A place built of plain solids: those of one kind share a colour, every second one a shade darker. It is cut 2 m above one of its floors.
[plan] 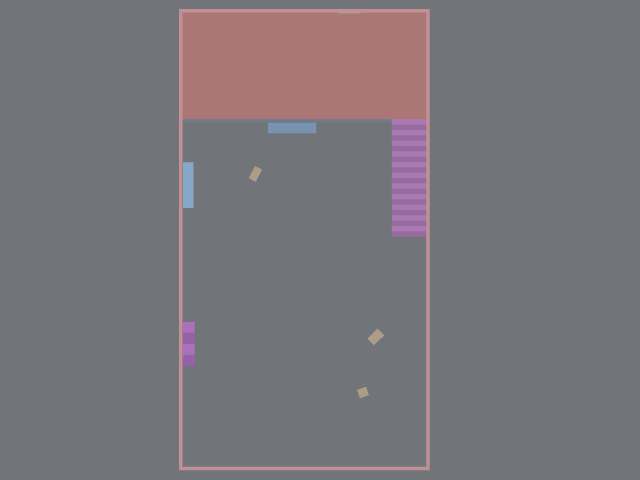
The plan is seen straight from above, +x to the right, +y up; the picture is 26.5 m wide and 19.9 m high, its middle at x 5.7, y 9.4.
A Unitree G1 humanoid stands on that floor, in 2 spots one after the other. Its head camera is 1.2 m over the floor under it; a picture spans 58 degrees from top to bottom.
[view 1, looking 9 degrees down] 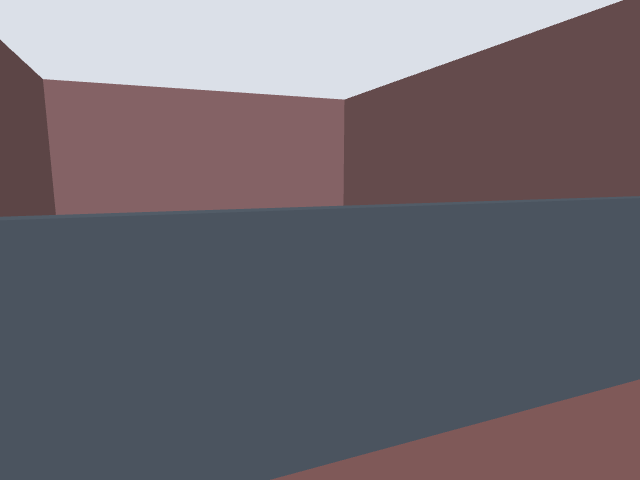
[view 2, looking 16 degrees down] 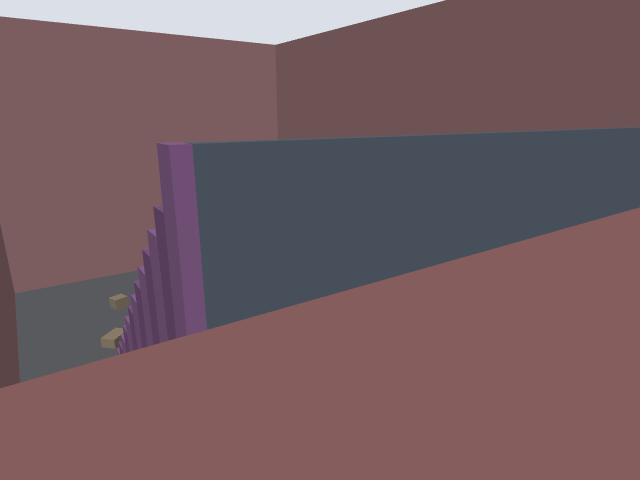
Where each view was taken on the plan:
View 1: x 7.45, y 15.90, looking -112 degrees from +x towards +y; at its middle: piece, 1.64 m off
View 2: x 9.45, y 16.65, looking -125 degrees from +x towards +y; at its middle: piece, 2.86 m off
